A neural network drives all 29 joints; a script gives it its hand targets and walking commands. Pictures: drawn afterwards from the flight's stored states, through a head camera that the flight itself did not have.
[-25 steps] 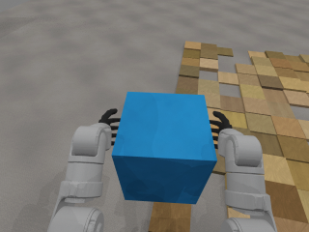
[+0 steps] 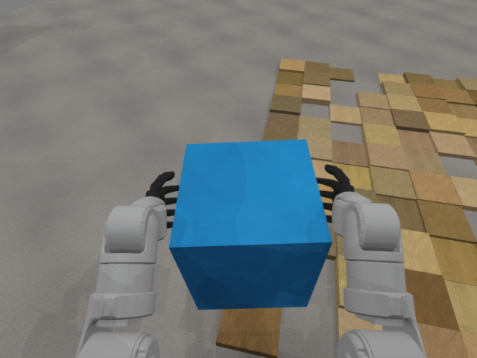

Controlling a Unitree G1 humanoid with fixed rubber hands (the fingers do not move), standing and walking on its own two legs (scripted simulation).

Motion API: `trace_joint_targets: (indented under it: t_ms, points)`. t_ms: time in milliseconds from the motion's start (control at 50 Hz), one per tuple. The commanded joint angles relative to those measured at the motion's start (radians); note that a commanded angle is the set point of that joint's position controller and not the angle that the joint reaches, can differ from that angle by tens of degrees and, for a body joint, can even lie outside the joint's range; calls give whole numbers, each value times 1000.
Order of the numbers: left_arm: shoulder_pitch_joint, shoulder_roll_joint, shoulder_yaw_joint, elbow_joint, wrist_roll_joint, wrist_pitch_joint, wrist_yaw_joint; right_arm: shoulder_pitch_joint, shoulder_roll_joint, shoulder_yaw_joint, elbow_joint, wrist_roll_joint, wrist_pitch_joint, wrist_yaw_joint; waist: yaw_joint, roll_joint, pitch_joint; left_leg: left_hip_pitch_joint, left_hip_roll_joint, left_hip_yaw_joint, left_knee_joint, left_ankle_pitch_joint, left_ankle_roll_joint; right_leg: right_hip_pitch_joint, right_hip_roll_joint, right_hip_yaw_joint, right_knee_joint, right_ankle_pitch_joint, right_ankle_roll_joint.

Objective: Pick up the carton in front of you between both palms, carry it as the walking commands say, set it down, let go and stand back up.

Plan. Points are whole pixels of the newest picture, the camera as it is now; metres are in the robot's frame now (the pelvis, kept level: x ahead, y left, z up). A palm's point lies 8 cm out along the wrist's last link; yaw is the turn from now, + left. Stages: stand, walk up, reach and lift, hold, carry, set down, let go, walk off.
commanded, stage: carry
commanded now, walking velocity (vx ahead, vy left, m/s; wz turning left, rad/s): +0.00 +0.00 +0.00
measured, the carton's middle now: (249, 229) +0.35 +0.01 +0.03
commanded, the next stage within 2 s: none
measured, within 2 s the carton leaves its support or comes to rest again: neither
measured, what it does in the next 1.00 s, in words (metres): shifts its weight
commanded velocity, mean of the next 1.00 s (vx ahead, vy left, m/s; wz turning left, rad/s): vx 0.00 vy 0.00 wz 0.00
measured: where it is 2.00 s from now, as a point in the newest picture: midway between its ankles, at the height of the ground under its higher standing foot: outside the picture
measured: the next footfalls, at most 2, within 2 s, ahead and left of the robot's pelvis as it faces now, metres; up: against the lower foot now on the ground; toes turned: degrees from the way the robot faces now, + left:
none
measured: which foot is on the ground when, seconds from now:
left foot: down 0.00-1.00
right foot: down 0.00-1.00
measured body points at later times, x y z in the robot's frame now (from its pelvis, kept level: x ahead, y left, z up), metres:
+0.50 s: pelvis -0.07 -0.02 +0.00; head -0.11 -0.03 +0.45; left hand +0.27 +0.12 +0.11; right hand +0.28 -0.18 +0.13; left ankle +0.00 +0.12 -0.73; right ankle -0.02 -0.07 -0.73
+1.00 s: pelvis -0.10 -0.02 +0.00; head -0.11 -0.02 +0.45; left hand +0.25 +0.13 +0.10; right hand +0.25 -0.18 +0.11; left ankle +0.00 +0.12 -0.73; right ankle -0.02 -0.07 -0.73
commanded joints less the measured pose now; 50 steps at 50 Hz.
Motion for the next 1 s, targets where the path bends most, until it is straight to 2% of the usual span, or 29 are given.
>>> trace_joint_targets:
  t_ms: [0, 20, 40, 60, 80, 100, 160, 200, 280, 320, 400, 420, 460, 480, 500, 560, 580, 600, 640, 660, 680, 740, 800, 840, 860, 880, 920, 960, 980]
  points:
    - [-782, -1040, -641, -157, -433, -26, -241, -616, 1074, 684, -78, 437, -9, 234, 2, 31, -435, 177, 93, -72, -19, 364, 36, 167, -126, 106, -51, 478, -23]
    - [-775, -1045, -645, -111, -416, -22, -244, -646, 1071, 662, -82, 425, -7, 234, -9, 41, -415, 184, 94, -85, -19, 339, 47, 144, -151, 132, -50, 489, -17]
    - [-806, -1037, -639, -120, -432, -20, -244, -587, 1055, 665, -45, 417, -1, 235, -3, -19, -395, 144, 88, -65, -15, 325, 19, 177, -159, 123, -42, 590, -6]
    - [-766, -1073, -648, -93, -431, -22, -246, -686, 1062, 675, -132, 435, -9, 231, -5, -2, -414, 133, 76, -68, 1, 275, 27, 182, -162, 142, -45, 606, -9]
    - [-782, -1024, -622, -75, -429, -17, -246, -639, 1065, 649, -37, 435, 1, 235, -24, -4, -422, 138, 83, -86, -15, 275, 27, 200, -159, 139, -59, 611, -34]
    - [-748, -1031, -597, -48, -403, -13, -249, -654, 1049, 660, -69, 417, -2, 236, -3, -20, -411, 128, 84, -87, -1, 231, 32, 209, -156, 132, -71, 592, -15]
    - [-743, -1036, -574, -9, -416, -15, -249, -697, 1078, 647, -38, 465, 5, 241, -16, -34, -345, 88, 70, -74, -41, 139, 4, 162, -176, 156, -102, 515, -6]
    - [-748, -994, -535, 28, -365, -12, -245, -696, 1082, 613, 15, 443, 10, 245, -33, -58, -291, 105, 67, -68, -57, 70, 11, 85, -174, 148, -173, 297, -17]
    - [-796, -1011, -512, 55, -372, -14, -240, -729, 1110, 594, 75, 462, 2, 249, -16, -60, -271, 84, 79, -94, -88, 57, -1, 84, -150, 156, -213, 180, -13]
    - [-813, -1008, -551, 4, -357, -12, -232, -757, 1115, 589, 69, 471, 10, 248, -24, 15, -273, 108, 81, -82, -99, -14, 8, 50, -159, 171, -210, 44, -20]
    - [-825, -1026, -536, -28, -381, -4, -219, -724, 1120, 570, 46, 469, 6, 241, -31, 33, -256, 61, 76, -82, -113, 61, 3, 63, -170, 170, -222, 140, -1]
    - [-834, -1038, -514, -1, -396, 4, -223, -742, 1094, 577, 32, 466, 11, 237, -20, -49, -269, 76, 81, -81, -112, 102, -4, 60, -163, 154, -226, 118, -1]
    - [-832, -1031, -553, -4, -392, 8, -220, -713, 1103, 548, 79, 473, 14, 248, -35, 16, -303, 97, 64, -63, -93, 20, -2, 53, -163, 161, -236, 43, -6]
    - [-858, -1023, -522, -27, -397, 0, -226, -727, 1128, 562, 78, 467, 19, 243, -21, -54, -252, 73, 74, -76, -105, 41, -8, 10, -163, 177, -283, 55, 12]
    - [-846, -1085, -551, -24, -410, 1, -227, -792, 1143, 576, -9, 483, 9, 245, -22, -34, -266, 60, 63, -57, -100, 55, -19, 34, -171, 156, -271, 12, 6]
    - [-885, -1032, -547, -97, -412, 2, -226, -756, 1167, 582, 12, 496, 20, 241, -14, -43, -319, 64, 45, -60, -84, -13, 1, 54, -176, 199, -288, -72, 0]
    - [-872, -1079, -564, -38, -429, 15, -225, -737, 1102, 550, 25, 481, 19, 240, -30, 36, -299, 74, 51, -51, -94, -27, -2, 11, -178, 184, -299, -96, -4]
    - [-844, -1067, -555, -17, -422, 19, -224, -649, 1097, 531, 101, 449, 27, 239, -21, 48, -311, 93, 33, -34, -96, 36, 0, 25, -174, 174, -264, -25, -12]
    - [-866, -1065, -566, -38, -422, 11, -228, -704, 1114, 549, 60, 459, 17, 236, -4, -15, -315, 28, 30, -54, -78, 29, 6, 66, -158, 152, -251, 22, 7]
    - [-876, -1065, -578, -67, -442, 1, -227, -725, 1134, 564, 0, 470, 8, 240, -20, 22, -356, 46, 44, -49, -65, 72, 8, 103, -184, 162, -234, 114, 2]
    - [-899, -1078, -594, -73, -428, 7, -225, -764, 1112, 554, -14, 449, 6, 236, -16, -32, -324, 42, 45, -54, -72, 55, 12, 78, -182, 160, -243, 99, 12]
    - [-849, -1080, -595, -85, -419, 5, -220, -709, 1137, 576, 9, 466, 29, 242, -33, 17, -391, 68, 79, -101, -107, 98, 28, 90, -137, 91, -147, 71, -23]
    - [-848, -1079, -603, -110, -444, -2, -213, -725, 1124, 604, -38, 478, 21, 237, -14, 46, -439, 92, 95, -108, -95, 142, 34, 109, -133, 114, -121, 163, -23]
    - [-856, -1095, -626, -95, -449, 5, -220, -750, 1102, 601, -66, 481, 17, 241, -20, 43, -377, 30, 70, -93, -73, 50, 17, 97, -163, 147, -192, 85, -12]
    - [-863, -1081, -588, -119, -431, 4, -219, -707, 1130, 619, -50, 465, 25, 240, -5, -26, -375, 37, 76, -84, -64, 21, 5, 102, -185, 165, -225, 27, -5]
    - [-802, -1062, -583, -58, -418, 15, -224, -742, 1109, 612, -65, 475, 26, 243, -23, 30, -348, 29, 66, -106, -72, 25, 9, 54, -189, 186, -233, 28, -23]
    - [-920, -1056, -617, -149, -438, -1, -218, -786, 1152, 641, -113, 495, 14, 245, -22, 35, -375, 60, 74, -93, -79, 81, 25, 47, -146, 118, -166, 43, -34]
    - [-774, -1044, -591, -71, -409, 7, -223, -684, 1091, 612, -27, 471, 28, 250, -45, 29, -419, 61, 97, -144, -102, 55, 38, 87, -129, 110, -123, 66, -28]
    - [-766, -1058, -567, -16, -400, 12, -227, -728, 1084, 623, -23, 465, 20, 250, -24, 67, -408, 46, 118, -128, -105, 83, 38, 107, -130, 90, -120, 142, -19]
